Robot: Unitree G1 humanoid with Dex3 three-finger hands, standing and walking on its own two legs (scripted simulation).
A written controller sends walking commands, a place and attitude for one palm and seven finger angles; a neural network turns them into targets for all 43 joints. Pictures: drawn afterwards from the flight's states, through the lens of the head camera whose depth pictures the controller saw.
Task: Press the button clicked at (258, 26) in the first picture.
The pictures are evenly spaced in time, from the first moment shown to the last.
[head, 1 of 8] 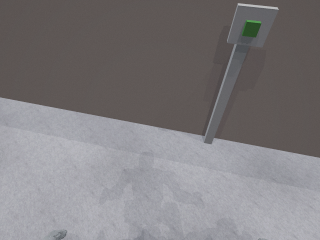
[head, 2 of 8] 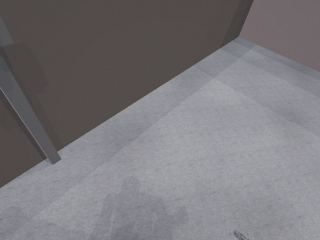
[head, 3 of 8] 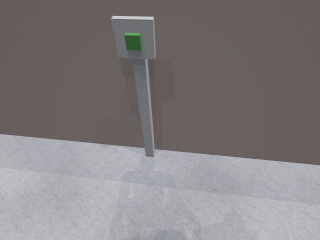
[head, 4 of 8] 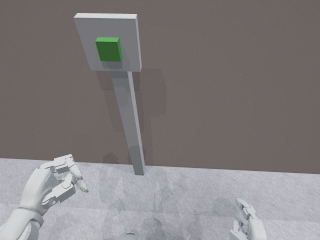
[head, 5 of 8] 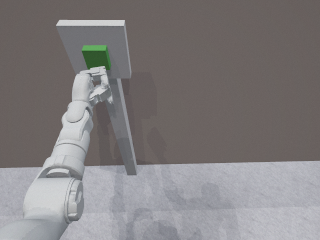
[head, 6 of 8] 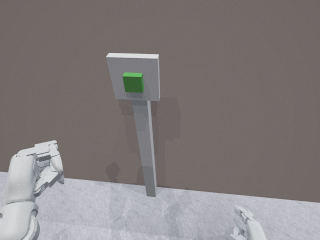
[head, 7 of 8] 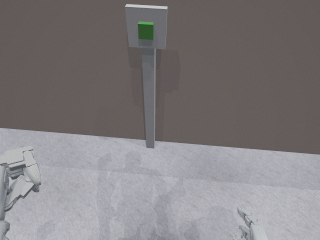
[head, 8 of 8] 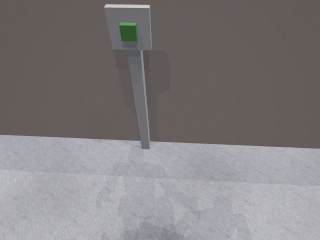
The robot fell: no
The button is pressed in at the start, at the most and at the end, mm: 0 12 0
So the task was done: yes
